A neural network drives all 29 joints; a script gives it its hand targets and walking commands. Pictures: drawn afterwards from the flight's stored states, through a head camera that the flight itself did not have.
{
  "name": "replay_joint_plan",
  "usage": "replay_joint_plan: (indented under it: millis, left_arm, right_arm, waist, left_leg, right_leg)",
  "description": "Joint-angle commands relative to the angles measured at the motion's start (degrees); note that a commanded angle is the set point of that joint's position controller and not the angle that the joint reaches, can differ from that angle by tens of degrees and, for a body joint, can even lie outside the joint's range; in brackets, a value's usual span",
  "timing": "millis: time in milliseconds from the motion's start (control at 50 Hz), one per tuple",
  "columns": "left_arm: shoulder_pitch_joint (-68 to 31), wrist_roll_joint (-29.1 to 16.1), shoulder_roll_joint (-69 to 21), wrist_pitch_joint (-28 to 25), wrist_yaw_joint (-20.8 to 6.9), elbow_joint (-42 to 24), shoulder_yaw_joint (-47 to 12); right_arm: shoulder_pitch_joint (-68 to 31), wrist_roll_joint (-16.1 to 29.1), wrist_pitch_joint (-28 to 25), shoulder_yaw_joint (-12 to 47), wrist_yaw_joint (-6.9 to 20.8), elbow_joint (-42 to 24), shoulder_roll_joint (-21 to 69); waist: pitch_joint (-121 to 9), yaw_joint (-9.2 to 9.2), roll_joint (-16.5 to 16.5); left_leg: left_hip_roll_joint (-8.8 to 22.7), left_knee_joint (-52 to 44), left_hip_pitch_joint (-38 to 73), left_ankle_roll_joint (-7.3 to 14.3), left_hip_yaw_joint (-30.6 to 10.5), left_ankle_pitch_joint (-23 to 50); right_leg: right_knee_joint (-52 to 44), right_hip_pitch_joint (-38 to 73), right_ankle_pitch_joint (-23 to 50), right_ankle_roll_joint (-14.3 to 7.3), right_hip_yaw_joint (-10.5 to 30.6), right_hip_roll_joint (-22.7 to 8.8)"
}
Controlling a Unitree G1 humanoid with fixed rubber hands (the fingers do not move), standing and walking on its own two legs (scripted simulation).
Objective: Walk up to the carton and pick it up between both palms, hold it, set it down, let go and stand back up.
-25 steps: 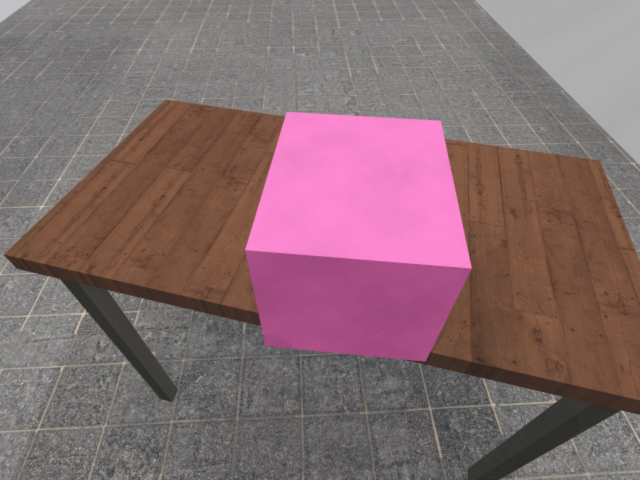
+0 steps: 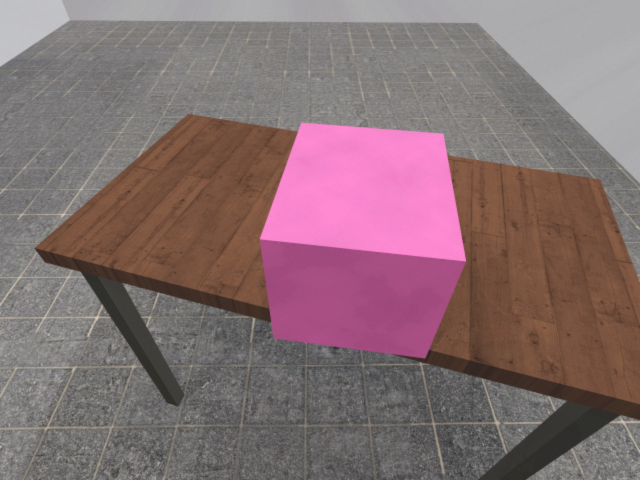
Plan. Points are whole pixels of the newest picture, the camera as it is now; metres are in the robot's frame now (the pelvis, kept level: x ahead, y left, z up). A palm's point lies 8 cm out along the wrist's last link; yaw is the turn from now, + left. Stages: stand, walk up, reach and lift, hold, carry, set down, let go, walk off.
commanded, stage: stand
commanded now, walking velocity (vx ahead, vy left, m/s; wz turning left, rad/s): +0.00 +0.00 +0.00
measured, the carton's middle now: (359, 234) +0.47 -0.04 +0.07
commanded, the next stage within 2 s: none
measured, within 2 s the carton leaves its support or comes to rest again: neither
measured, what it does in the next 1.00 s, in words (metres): stands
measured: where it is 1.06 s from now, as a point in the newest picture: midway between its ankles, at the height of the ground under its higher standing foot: outside the picture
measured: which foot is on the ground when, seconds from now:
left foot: down 0.00-1.00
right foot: down 0.00-1.00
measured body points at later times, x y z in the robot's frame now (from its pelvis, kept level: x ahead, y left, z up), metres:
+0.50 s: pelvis -0.01 +0.00 +0.00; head -0.01 +0.01 +0.45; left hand +0.02 +0.24 -0.16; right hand -0.01 -0.23 -0.15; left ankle +0.05 +0.13 -0.73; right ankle +0.00 -0.11 -0.73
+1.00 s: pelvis +0.01 +0.00 +0.00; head +0.03 +0.00 +0.45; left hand -0.01 +0.22 -0.15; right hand +0.03 -0.22 -0.16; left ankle +0.05 +0.13 -0.73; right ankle +0.00 -0.11 -0.73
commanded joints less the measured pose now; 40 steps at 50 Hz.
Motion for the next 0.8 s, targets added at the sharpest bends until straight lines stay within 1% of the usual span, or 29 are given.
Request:
replay_joint_plan:
  millis: [0, 20, 40, 100, 120, 140, 180, 200, 240, 260, 280, 320, 340, 360, 380, 420, 460, 480, 500, 520, 540, 560, 620, 680, 700, 720, 740, 760, 780]
  left_arm:
    - [2.97, -0.92, 6.84, 0.19, 0.56, -0.71, 1.63]
    - [2.9, -1.23, 5.07, 0.67, 0.41, 0.18, 1.18]
    - [2.24, -1.07, 4.76, 0.33, 0.29, -0.64, 1.02]
    - [3.29, -0.88, 3.56, -0.14, -0.22, 0.56, 1.11]
    - [5.68, -1.03, 2.71, 0.09, -0.39, 2.01, 1.0]
    - [4.52, -0.79, 4.88, 0.14, -0.24, 0.93, 1.3]
    - [0.86, -0.04, 6.45, -0.22, 0.36, -0.15, 1.37]
    - [2.01, -0.25, 4.87, -0.28, 0.35, 1.01, 1.11]
    - [1.48, -0.39, 7.04, -0.74, 0.51, 1.42, 1.16]
    - [0.89, -0.33, 7.0, -0.77, 0.41, 1.89, 1.21]
    - [0.27, -0.72, 5.98, -0.69, 0.1, 1.75, 0.96]
    - [-1.33, -0.31, 6.77, -0.27, 0.42, 1.81, 1.39]
    - [-2.02, 0.12, 8.06, 0.14, 0.24, 1.74, 1.46]
    - [-2.42, -0.22, 8.45, 0.36, 0.11, 0.61, 1.62]
    - [-1.19, -0.24, 6.34, 0.5, 0.26, 1.91, 1.45]
    - [-1.41, -1.51, 4.25, 1.16, 0.16, 2.32, 0.94]
    - [2.56, -1.54, 4.21, 1.77, 0.26, 3.28, 1.19]
    - [3.24, -1.62, 3.65, 1.88, 0.35, 3.99, 0.88]
    - [1.81, -1.7, 4.54, 1.75, -0.04, 2.76, 1.06]
    - [5.78, -1.22, 0.65, 1.71, 0.0, 4.81, 0.29]
    - [3.44, -1.08, 2.22, 1.45, -0.13, 4.83, 0.32]
    - [5.25, -1.18, -0.16, 0.61, -0.59, 4.81, -0.23]
    - [4.61, -1.05, 2.19, 0.36, 0.4, 5.57, 0.23]
    - [1.91, -0.69, 2.92, -0.75, -0.02, 5.95, 0.0]
    - [4.46, -0.36, 5.56, -0.61, 0.42, 6.25, 0.67]
    - [2.46, -0.47, 5.24, -0.53, 0.27, 6.13, 0.48]
    - [1.13, -0.38, 7.68, -0.36, 0.77, 5.94, 1.07]
    - [3.61, -0.71, 3.38, -1.09, 0.39, 5.93, 0.24]
    - [3.15, -0.47, 5.6, -0.9, 0.52, 6.3, 0.37]
  right_arm:
    - [3.41, -0.03, -0.86, -0.88, -0.27, -0.75, -4.79]
    - [3.75, 0.2, -1.1, -0.05, 0.1, -0.63, -3.05]
    - [3.51, -0.07, -0.53, -1.0, -0.51, 0.36, -6.07]
    - [1.34, -0.08, -0.9, -1.23, -0.59, 0.13, -7.36]
    - [3.61, 0.44, -0.37, -0.82, -0.46, 1.59, -4.23]
    - [-0.21, 0.29, -0.56, -0.46, -0.51, 0.28, -4.84]
    - [1.74, 0.63, -0.99, -0.9, -0.52, 0.97, -4.92]
    - [0.98, 0.06, -0.45, -0.5, -0.27, 1.47, -2.41]
    - [5.36, -0.03, 0.29, -0.33, -0.5, 3.18, -3.59]
    - [4.8, -0.7, 0.19, -0.28, -0.41, 3.58, -2.7]
    - [6.55, -0.09, 0.23, -0.63, -0.31, 4.39, -4.22]
    - [4.29, -0.56, 0.2, -0.11, -0.02, 3.67, -1.99]
    - [5.61, -0.5, 0.34, 0.07, 0.32, 4.1, -2.59]
    - [3.48, -0.74, 0.41, -0.21, 0.43, 3.37, -2.59]
    - [3.88, -0.84, 0.51, -0.32, -0.12, 4.09, -3.75]
    - [3.45, -0.39, -0.16, 0.41, -0.03, 3.69, -1.93]
    - [1.83, -0.26, -1.02, 0.34, -0.6, 4.35, -3.11]
    - [1.9, 0.47, -0.93, -0.22, -0.8, 3.44, -5.97]
    - [0.24, -0.13, -0.87, 0.5, -0.66, 4.11, -4.74]
    - [2.66, 0.17, -0.78, 0.11, -1.28, 5.13, -5.71]
    - [3.04, 0.84, -0.77, -0.71, -1.05, 5.26, -7.87]
    - [2.77, 0.95, -0.57, -0.7, -1.37, 6.28, -8.27]
    - [-0.39, 0.75, -0.12, 0.5, -0.88, 5.44, -2.21]
    - [3.18, 1.28, -0.05, 0.56, -0.38, 7.0, -1.37]
    - [2.5, 0.46, -0.03, 1.2, -0.1, 7.81, 0.54]
    - [0.14, 0.84, 0.02, 0.82, 0.0, 5.85, -0.94]
    - [0.37, 0.54, -0.34, 0.21, 0.09, 5.91, -3.23]
    - [-1.33, 0.54, -0.02, 0.11, -0.15, 5.97, -3.87]
    - [1.03, 0.63, -0.37, 0.16, -0.32, 6.81, -3.13]
  waist:
    - [2.63, -0.35, 2.04]
    - [3.67, 0.21, 0.34]
    - [4.4, 0.32, 2.89]
    - [2.25, 0.85, 3.27]
    - [1.39, 1.24, 3.08]
    - [4.04, 2.17, 4.91]
    - [4.12, -0.67, -1.91]
    - [4.73, -0.2, -3.84]
    - [6.44, -2.34, -5.17]
    - [6.01, -1.19, -5.69]
    - [3.39, -1.82, -4.95]
    - [4.98, -1.08, -9.23]
    - [4.27, -1.96, -6.68]
    - [4.79, -1.22, -1.98]
    - [5.91, -1.13, -2.38]
    - [5.22, -0.83, -0.48]
    - [3.99, 1.49, 7.96]
    - [6.24, 0.76, 7.99]
    - [5.04, 1.85, 11.24]
    - [5.05, 2.59, 8.2]
    - [4.2, 1.29, 4.99]
    - [2.12, 2.16, 7.55]
    - [3.63, 2.2, 3.75]
    - [3.93, -1.56, -3.49]
    - [2.89, -0.24, -3.17]
    - [3.97, -1.19, -4.86]
    - [4.39, -2.06, -3.93]
    - [2.65, -0.2, -3.11]
    - [2.51, -1.69, -3.55]
  left_leg:
    - [2.87, -6.63, -2.28, 2.09, -2.3, 2.76]
    - [3.84, -9.07, -5.07, 2.66, -5.24, -1.95]
    - [3.5, -11.15, -6.06, 2.76, -5.63, -4.67]
    - [5.54, -14.19, -8.22, 3.61, -9.76, -6.78]
    - [4.24, -13.95, -8.19, 2.81, -7.11, -9.64]
    - [3.87, -11.79, -8.29, 2.66, -5.73, -5.85]
    - [1.27, -5.22, -5.19, 1.99, -0.99, 0.24]
    - [0.78, -3.05, -2.02, 1.41, 0.08, 1.44]
    - [0.87, -2.93, -0.4, 1.49, 1.24, 2.25]
    - [1.21, -1.2, 0.08, 1.84, 1.6, 1.33]
    - [0.39, 0.89, 1.09, 1.81, 2.46, 1.45]
    - [1.06, 4.0, 0.31, 2.14, 2.44, -0.49]
    - [0.79, 4.7, 0.62, 1.91, 3.82, -0.11]
    - [0.38, 4.6, -0.08, 2.05, 5.01, -0.08]
    - [1.51, 0.93, -0.46, 1.9, 3.95, -0.31]
    - [3.31, -3.01, -3.01, 1.82, -0.31, 0.26]
    - [4.72, -10.51, -6.98, 2.43, -5.05, -1.67]
    - [6.91, -14.93, -10.04, 2.92, -10.33, -7.53]
    - [7.93, -18.46, -12.91, 4.34, -11.59, -11.2]
    - [7.57, -18.81, -13.31, 3.97, -12.13, -13.44]
    - [5.89, -19.09, -12.79, 3.66, -10.36, -14.06]
    - [5.06, -18.15, -9.09, 2.84, -8.37, -12.05]
    - [4.09, -15.79, -7.86, 3.13, -7.01, -8.47]
    - [0.73, -7.37, -0.05, 1.84, 0.11, 3.35]
    - [0.54, -5.82, 1.63, 1.51, 2.1, 4.46]
    - [2.08, -6.58, 2.65, 2.01, 0.06, 3.45]
    - [1.81, -6.87, -0.25, 2.6, -0.25, 4.18]
    - [2.49, -6.9, 0.18, 2.32, -0.56, 5.7]
    - [1.23, -6.64, 1.66, 2.68, 0.47, 5.43]
  right_leg:
    - [-8.05, -1.39, -6.75, -2.75, 7.27, -4.74]
    - [-7.27, -1.35, -6.79, -1.88, 6.49, -3.26]
    - [-6.86, -0.15, -6.11, -1.9, 5.88, -3.12]
    - [-4.13, 3.48, -4.36, -1.71, 5.19, -1.63]
    - [-5.38, 4.21, -5.09, -1.45, 5.82, -2.56]
    - [-6.52, 2.1, -5.29, -1.59, 7.32, -3.15]
    - [-13.02, -1.03, -9.12, -3.67, 10.77, -7.59]
    - [-15.15, -4.81, -12.16, -3.9, 11.81, -9.22]
    - [-15.74, -7.74, -13.27, -3.94, 12.0, -8.58]
    - [-15.05, -6.78, -12.92, -4.73, 11.64, -8.85]
    - [-14.67, -6.7, -10.62, -5.26, 11.1, -8.78]
    - [-14.25, -8.31, -9.8, -5.53, 9.62, -8.13]
    - [-13.71, -8.93, -10.63, -6.07, 9.05, -8.64]
    - [-12.78, -8.6, -9.6, -6.55, 9.93, -9.06]
    - [-10.6, -8.0, -10.42, -6.12, 9.61, -8.56]
    - [-8.55, -6.6, -10.48, -4.12, 6.82, -5.11]
    - [-4.61, 0.0, -7.33, -2.27, 5.96, -3.52]
    - [-1.65, 0.04, -5.65, -1.5, 3.86, -0.61]
    - [-1.77, 4.49, -4.27, -1.3, 5.35, -0.42]
    - [-1.42, 7.25, -3.4, -1.03, 4.59, 0.15]
    - [-2.26, 6.66, -3.73, -1.16, 4.96, -1.61]
    - [-2.85, 6.98, -2.82, -0.84, 5.2, -1.52]
    - [-6.46, 4.1, -4.19, -1.12, 7.22, -2.78]
    - [-12.39, -2.44, -7.36, -2.21, 11.43, -6.97]
    - [-13.68, -3.56, -10.06, -2.73, 12.31, -7.5]
    - [-13.56, -6.4, -9.01, -2.87, 11.44, -7.25]
    - [-12.51, -3.17, -7.24, -2.81, 10.31, -6.2]
    - [-12.6, -2.43, -5.58, -3.15, 10.54, -6.3]
    - [-13.22, -3.04, -5.91, -3.16, 10.54, -6.04]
